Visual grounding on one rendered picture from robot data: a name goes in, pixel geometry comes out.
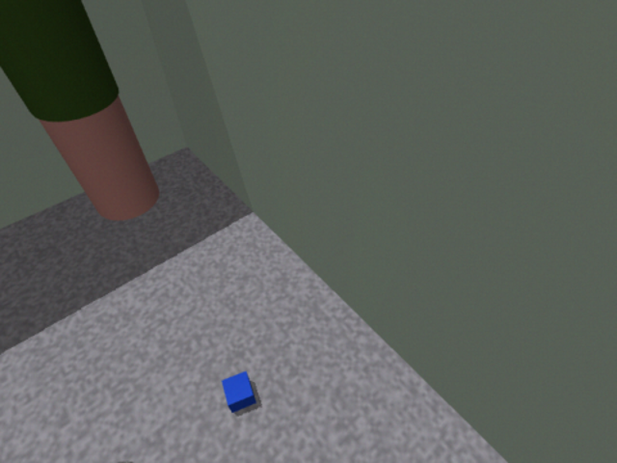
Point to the cube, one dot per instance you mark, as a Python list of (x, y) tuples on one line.
[(238, 391)]

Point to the potted plant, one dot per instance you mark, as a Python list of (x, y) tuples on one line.
[(50, 53)]

